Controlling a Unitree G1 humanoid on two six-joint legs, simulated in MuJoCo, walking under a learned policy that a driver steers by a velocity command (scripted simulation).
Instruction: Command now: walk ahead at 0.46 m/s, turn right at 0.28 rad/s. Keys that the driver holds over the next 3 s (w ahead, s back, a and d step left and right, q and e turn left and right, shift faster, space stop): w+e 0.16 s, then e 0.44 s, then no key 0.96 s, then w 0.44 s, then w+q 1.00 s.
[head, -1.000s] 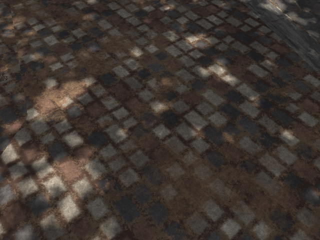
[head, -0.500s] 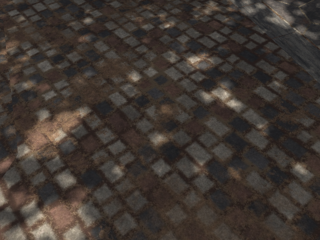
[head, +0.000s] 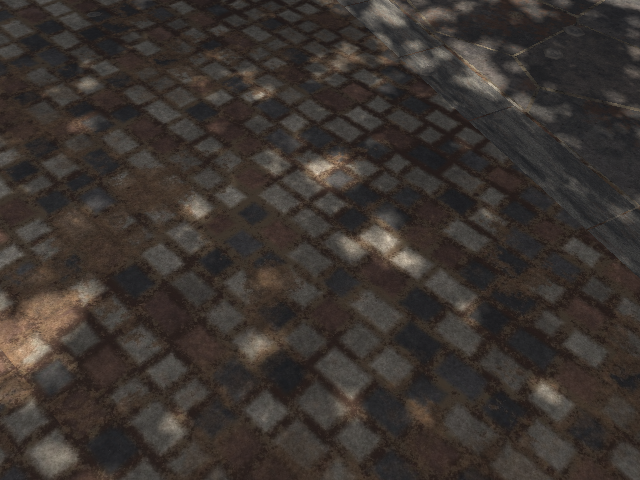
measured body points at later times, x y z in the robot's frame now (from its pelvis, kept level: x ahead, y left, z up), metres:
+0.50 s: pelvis +0.23 -0.07 +0.00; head +0.28 -0.08 +0.44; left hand +0.39 +0.19 -0.12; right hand +0.35 -0.37 -0.11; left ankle +0.42 +0.05 -0.70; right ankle +0.21 -0.14 -0.75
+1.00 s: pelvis +0.31 -0.07 -0.01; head +0.33 -0.09 +0.44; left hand +0.54 +0.12 -0.13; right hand +0.30 -0.36 -0.14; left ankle +0.42 +0.01 -0.75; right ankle +0.25 -0.18 -0.75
